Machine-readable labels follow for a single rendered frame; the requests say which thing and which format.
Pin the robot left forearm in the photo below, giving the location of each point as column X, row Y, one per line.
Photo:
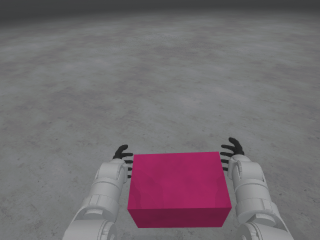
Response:
column 103, row 198

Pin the carton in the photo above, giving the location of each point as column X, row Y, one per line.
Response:
column 178, row 190

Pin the right robot upper arm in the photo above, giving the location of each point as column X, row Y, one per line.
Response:
column 256, row 231

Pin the left robot upper arm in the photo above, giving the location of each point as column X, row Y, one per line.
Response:
column 91, row 229

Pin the left robot hand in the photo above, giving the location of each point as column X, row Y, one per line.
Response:
column 120, row 155

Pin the right robot hand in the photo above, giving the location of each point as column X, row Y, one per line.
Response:
column 237, row 149

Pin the robot right forearm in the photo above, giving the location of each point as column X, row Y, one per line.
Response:
column 253, row 199

